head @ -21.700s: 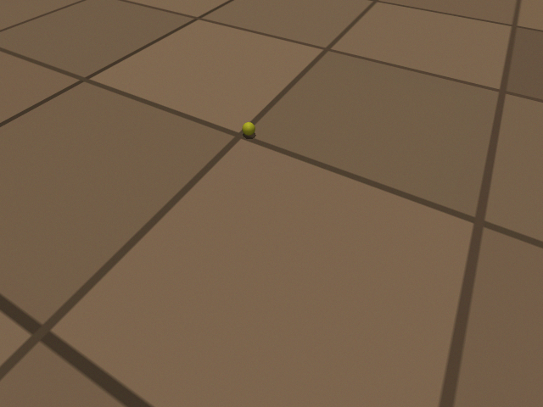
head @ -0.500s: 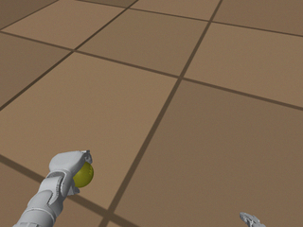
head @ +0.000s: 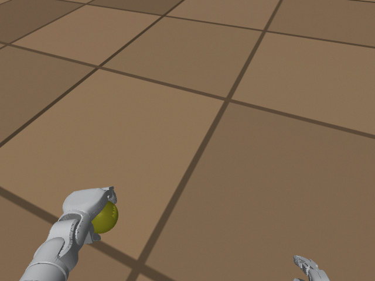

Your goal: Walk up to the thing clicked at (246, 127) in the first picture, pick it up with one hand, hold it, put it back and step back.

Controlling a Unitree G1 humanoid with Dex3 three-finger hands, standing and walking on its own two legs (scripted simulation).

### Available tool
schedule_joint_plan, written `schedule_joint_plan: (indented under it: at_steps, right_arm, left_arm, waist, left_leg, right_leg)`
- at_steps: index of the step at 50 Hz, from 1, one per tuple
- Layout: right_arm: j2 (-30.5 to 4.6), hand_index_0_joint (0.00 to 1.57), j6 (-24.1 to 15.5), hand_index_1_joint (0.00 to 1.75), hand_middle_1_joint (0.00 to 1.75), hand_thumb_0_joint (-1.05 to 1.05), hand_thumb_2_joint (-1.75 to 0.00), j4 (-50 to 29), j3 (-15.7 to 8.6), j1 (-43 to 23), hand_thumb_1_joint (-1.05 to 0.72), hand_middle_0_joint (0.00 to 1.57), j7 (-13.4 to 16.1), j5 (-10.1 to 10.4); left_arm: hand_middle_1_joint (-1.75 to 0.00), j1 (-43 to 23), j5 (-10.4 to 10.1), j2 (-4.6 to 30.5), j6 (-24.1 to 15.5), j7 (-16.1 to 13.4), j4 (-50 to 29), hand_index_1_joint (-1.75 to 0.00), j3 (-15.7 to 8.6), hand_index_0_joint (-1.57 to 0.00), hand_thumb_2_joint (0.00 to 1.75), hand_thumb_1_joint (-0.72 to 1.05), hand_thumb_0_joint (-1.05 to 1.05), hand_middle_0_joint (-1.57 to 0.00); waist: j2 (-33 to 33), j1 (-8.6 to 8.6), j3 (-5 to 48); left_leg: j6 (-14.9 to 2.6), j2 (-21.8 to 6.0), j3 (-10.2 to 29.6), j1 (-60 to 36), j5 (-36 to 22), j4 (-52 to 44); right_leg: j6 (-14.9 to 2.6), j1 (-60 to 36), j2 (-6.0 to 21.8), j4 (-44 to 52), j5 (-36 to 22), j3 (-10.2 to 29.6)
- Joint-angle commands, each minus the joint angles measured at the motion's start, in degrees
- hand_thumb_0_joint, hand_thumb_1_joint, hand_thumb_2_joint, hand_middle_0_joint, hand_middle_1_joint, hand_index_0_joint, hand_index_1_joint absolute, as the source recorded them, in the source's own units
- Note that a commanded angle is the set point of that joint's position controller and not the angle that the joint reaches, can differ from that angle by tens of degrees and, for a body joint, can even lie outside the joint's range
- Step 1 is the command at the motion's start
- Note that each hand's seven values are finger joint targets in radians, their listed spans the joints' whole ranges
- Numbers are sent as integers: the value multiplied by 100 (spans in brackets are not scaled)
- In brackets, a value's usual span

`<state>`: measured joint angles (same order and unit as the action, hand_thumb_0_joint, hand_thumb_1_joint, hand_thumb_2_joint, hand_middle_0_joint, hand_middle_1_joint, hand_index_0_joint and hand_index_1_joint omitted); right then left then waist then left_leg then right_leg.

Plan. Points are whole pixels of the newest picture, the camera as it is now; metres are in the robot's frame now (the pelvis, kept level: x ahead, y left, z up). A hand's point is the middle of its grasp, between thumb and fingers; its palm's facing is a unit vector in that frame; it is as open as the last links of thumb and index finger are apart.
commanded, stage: hold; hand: left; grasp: from above
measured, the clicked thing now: (101, 216) +0.30 +0.22 -0.07
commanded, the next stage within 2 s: crouch in 0.82 s
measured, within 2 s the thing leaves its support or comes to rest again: neither
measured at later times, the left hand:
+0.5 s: hand (92, 224) +0.27 +0.23 -0.04, palm faces -0.47 -0.07 -0.88, open 10.6 cm
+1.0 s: hand (93, 223) +0.27 +0.22 -0.04, palm faces -0.46 -0.06 -0.88, open 10.7 cm
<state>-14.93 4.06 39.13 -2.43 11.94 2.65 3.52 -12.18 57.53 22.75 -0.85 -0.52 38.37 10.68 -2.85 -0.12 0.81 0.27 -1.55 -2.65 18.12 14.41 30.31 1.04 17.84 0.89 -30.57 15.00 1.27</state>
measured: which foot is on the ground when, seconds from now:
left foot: down 0.00-1.00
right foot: down 0.00-1.00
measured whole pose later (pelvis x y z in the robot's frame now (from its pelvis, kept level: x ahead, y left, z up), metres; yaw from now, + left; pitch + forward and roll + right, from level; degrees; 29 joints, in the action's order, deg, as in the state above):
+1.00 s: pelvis +0.00 +0.00 +0.00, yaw +0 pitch +1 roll +0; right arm -14.7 4.9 38.9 -1.9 10.3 3.3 3.9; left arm -10.2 57.3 22.7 -0.4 1.6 34.0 11.3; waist -3.0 0.3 0.0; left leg 0.3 -1.3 -2.5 15.0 12.7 27.0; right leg 0.9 14.9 1.0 -27.8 13.7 1.1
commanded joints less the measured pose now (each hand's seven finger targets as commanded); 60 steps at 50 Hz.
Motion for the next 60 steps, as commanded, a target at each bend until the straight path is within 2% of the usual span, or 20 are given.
schedule_joint_plan:
  at_steps: [1,14,16,18,19,24,29,31,32,34,41,43,45,46,47,49,52,53,56,60]
  right_arm:
    - [-749,20,-249,30,30,0,-90,-741,-243,-425,-90,20,41,-32]
    - [-696,20,-225,30,30,0,-90,-831,-188,-675,-91,20,83,3]
    - [-700,20,-224,30,30,0,-90,-801,-177,-630,-91,20,84,8]
    - [-699,20,-212,30,30,0,-90,-791,-191,-654,-90,20,87,6]
    - [-695,20,-214,30,30,0,-90,-790,-177,-658,-90,20,86,2]
    - [-682,20,-206,30,30,0,-90,-809,-184,-671,-91,20,88,6]
    - [-676,20,-195,30,30,0,-90,-805,-177,-687,-90,20,84,5]
    - [-654,20,-196,30,30,0,-90,-818,-172,-732,-91,20,72,1]
    - [-671,20,-194,30,30,0,-90,-800,-175,-705,-91,20,78,-2]
    - [-666,20,-198,30,30,0,-90,-776,-179,-673,-91,20,76,-2]
    - [-697,20,-178,30,30,0,-90,-788,-187,-711,-91,20,82,1]
    - [-690,20,-182,30,30,0,-90,-783,-184,-666,-91,20,80,-4]
    - [-698,20,-174,30,30,0,-90,-783,-190,-686,-91,20,94,-1]
    - [-681,20,-177,30,30,0,-92,-782,-177,-679,-93,20,93,-7]
    - [-668,20,-176,30,30,0,-90,-814,-175,-692,-89,20,90,-2]
    - [-692,20,-165,30,30,0,-90,-809,-179,-679,-89,20,92,-2]
    - [-683,20,-151,30,30,0,-90,-797,-193,-621,-89,20,77,-4]
    - [-689,20,-135,30,30,0,-90,-794,-201,-600,-89,20,67,-5]
    - [-692,20,-107,30,30,0,-90,-698,-215,-549,-89,20,30,-67]
    - [-746,20,-96,30,30,0,-90,-470,-287,-257,-89,20,-44,-153]
  left_arm:
    - [-100,-1834,-41,1253,39,-251,-1317,-99,-635,-76,107,34,0,-75]
    - [-98,-1722,-76,1355,27,-76,-1817,-97,-729,-74,103,31,0,-73]
    - [-100,-1652,-54,1237,47,-67,-1639,-99,-643,-72,104,29,0,-71]
    - [-99,-1725,-81,1352,43,-85,-1798,-98,-757,-72,106,29,0,-71]
    - [-102,-1645,-54,1267,62,-74,-1613,-100,-672,-73,106,31,0,-71]
    - [-102,-1664,-86,1153,38,-40,-1900,-101,-554,-71,108,28,0,-70]
    - [-104,-1653,-19,1294,63,-122,-1724,-103,-692,-71,109,29,0,-70]
    - [-104,-1789,-23,1174,55,-136,-1901,-103,-566,-71,108,28,0,-69]
    - [-104,-1861,-5,1275,65,-158,-1811,-103,-663,-70,109,27,0,-69]
    - [-105,-1735,-10,1157,83,-147,-1730,-103,-564,-70,109,27,0,-69]
    - [-106,-1825,-50,1295,81,-98,-1806,-105,-650,-71,112,28,0,-70]
    - [-106,-1684,-69,1139,58,-49,-1715,-105,-524,-70,109,27,0,-69]
    - [-107,-1773,-63,1311,46,-65,-1702,-106,-680,-70,113,27,0,-69]
    - [-110,-1750,-53,1278,45,-59,-1714,-106,-652,-72,105,29,0,-68]
    - [-102,-1615,-48,1143,45,-53,-1715,-98,-551,-64,97,21,0,-60]
    - [-98,-1429,-68,1164,45,-107,-1457,-96,-650,-61,98,16,0,-59]
    - [-94,-1453,72,1051,7,-236,-1286,-93,-551,-59,93,13,0,-57]
    - [-94,-1345,82,1053,-4,-325,-1203,-92,-619,-58,93,13,0,-56]
    - [-92,-1628,217,992,-82,-675,-820,-91,-595,-57,93,9,0,-56]
    - [-92,-2073,419,846,-118,-1172,-206,-91,-453,-59,94,13,0,-58]
  waist:
    - [217,1,1472]
    - [86,94,1399]
    - [242,4,1304]
    - [-7,103,1393]
    - [187,22,1277]
    - [132,25,1431]
    - [105,84,1388]
    - [72,65,1365]
    - [96,58,1408]
    - [166,43,1381]
    - [87,55,1374]
    - [191,16,1335]
    - [75,37,1409]
    - [130,70,1422]
    - [193,66,1374]
    - [351,45,1197]
    - [363,1,1044]
    - [342,40,1030]
    - [427,-85,927]
    - [314,-245,1286]
  left_leg:
    - [-107,226,57,-875,-1129,-331]
    - [-97,240,60,-1028,-1055,-490]
    - [-113,223,73,-1018,-1063,-495]
    - [-77,219,72,-1041,-1117,-504]
    - [-100,221,69,-1001,-1084,-497]
    - [-99,224,73,-1152,-1269,-497]
    - [-83,222,76,-1101,-1214,-526]
    - [-82,230,77,-1108,-1147,-543]
    - [-93,247,62,-1108,-1123,-532]
    - [-106,235,60,-1097,-1204,-524]
    - [-88,228,73,-1143,-1208,-543]
    - [-111,217,82,-1143,-1137,-567]
    - [-102,227,71,-1178,-1205,-554]
    - [-108,223,70,-1154,-1261,-552]
    - [-119,236,62,-1130,-1291,-544]
    - [-130,244,56,-1013,-1144,-537]
    - [-113,250,62,-867,-998,-546]
    - [-99,262,54,-832,-936,-534]
    - [-87,272,77,-608,-726,-378]
    - [-49,263,99,-357,-781,142]
  right_leg:
    - [-116,-357,-202,532,-1040,-74]
    - [-131,-430,-190,649,-921,-74]
    - [-127,-397,-211,637,-944,-85]
    - [-153,-409,-220,624,-957,-107]
    - [-137,-374,-213,644,-937,-95]
    - [-137,-438,-210,631,-1128,-101]
    - [-153,-440,-208,646,-1033,-111]
    - [-154,-439,-202,671,-976,-108]
    - [-140,-431,-188,690,-972,-87]
    - [-133,-478,-188,670,-1079,-96]
    - [-143,-463,-192,702,-1048,-93]
    - [-139,-479,-194,712,-1005,-100]
    - [-143,-467,-185,704,-1049,-93]
    - [-139,-520,-188,696,-1109,-106]
    - [-129,-531,-181,696,-1166,-100]
    - [-117,-460,-178,742,-1008,-100]
    - [-143,-299,-180,711,-871,-115]
    - [-150,-278,-173,696,-790,-108]
    - [-146,17,-152,579,-594,-116]
    - [-155,506,-148,115,-677,-127]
